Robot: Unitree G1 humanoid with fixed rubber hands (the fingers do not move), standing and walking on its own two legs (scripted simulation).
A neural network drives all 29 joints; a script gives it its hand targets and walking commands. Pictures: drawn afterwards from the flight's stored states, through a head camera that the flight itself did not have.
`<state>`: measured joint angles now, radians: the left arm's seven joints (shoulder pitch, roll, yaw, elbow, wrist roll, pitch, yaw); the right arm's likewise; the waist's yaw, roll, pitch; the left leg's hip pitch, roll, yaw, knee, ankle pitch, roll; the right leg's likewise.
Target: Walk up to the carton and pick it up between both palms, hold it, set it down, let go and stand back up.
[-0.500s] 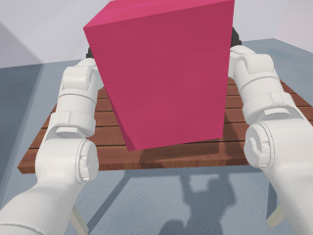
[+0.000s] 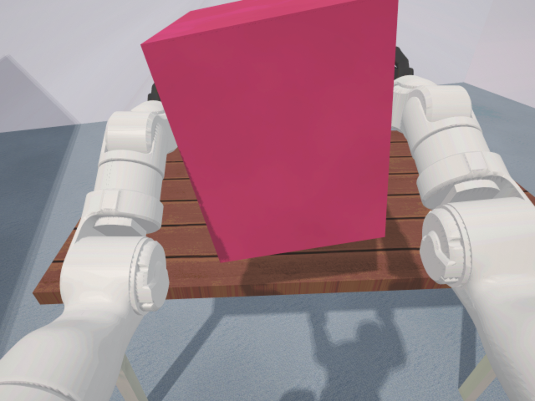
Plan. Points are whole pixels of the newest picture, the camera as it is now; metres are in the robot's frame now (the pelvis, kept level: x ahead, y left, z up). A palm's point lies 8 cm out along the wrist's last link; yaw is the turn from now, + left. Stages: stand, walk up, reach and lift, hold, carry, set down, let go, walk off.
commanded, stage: hold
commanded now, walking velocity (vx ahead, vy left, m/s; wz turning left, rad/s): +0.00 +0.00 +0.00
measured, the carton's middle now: (277, 112) +0.44 +0.02 +0.29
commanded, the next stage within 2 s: none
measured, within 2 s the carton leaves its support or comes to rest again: neither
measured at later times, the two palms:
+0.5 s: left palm (162, 117) +0.38 +0.17 +0.31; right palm (402, 92) +0.39 -0.14 +0.34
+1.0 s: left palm (161, 117) +0.38 +0.17 +0.31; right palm (402, 91) +0.39 -0.14 +0.34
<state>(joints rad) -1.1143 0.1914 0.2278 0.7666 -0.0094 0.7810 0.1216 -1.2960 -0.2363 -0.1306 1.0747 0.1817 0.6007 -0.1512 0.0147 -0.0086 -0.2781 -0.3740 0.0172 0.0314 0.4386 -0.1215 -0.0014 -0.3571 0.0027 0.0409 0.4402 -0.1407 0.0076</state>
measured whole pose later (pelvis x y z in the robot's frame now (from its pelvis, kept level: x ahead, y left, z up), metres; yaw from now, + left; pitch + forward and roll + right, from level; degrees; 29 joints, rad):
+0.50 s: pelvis +0.00 +0.00 +0.00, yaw +0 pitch +3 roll +0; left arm -1.11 0.19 0.23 0.76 -0.01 0.80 0.11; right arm -1.31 -0.24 -0.13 1.07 0.19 0.63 -0.16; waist 0.01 0.00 -0.29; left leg -0.37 0.02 0.03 0.44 -0.12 0.00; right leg -0.36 0.00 0.04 0.44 -0.14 0.01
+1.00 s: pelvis +0.00 +0.00 +0.00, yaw +0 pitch +3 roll +0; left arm -1.11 0.19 0.23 0.75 0.00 0.81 0.11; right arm -1.31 -0.24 -0.13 1.07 0.19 0.64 -0.16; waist 0.01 0.00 -0.29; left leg -0.37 0.02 0.03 0.44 -0.12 0.00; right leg -0.36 0.00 0.04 0.44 -0.14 0.01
